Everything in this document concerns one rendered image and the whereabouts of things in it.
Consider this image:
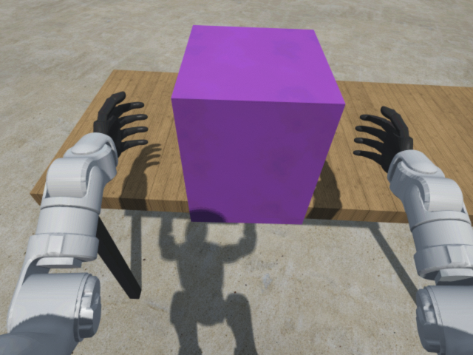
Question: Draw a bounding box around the carton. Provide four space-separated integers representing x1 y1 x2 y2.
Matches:
171 25 345 225

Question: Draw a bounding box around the robot left hand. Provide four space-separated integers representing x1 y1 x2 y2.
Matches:
93 91 148 158

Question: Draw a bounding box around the robot right forearm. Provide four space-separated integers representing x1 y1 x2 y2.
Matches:
387 149 473 286

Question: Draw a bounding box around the robot right upper arm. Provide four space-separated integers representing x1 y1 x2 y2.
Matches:
416 285 473 355

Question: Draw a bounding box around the robot left upper arm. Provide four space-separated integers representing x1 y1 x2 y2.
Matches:
0 272 101 355

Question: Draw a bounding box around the robot right hand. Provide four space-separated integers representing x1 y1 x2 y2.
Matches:
353 106 413 173

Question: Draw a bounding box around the robot left forearm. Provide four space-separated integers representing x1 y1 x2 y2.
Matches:
7 132 118 333

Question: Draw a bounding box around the table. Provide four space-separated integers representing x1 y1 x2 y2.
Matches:
30 70 473 299

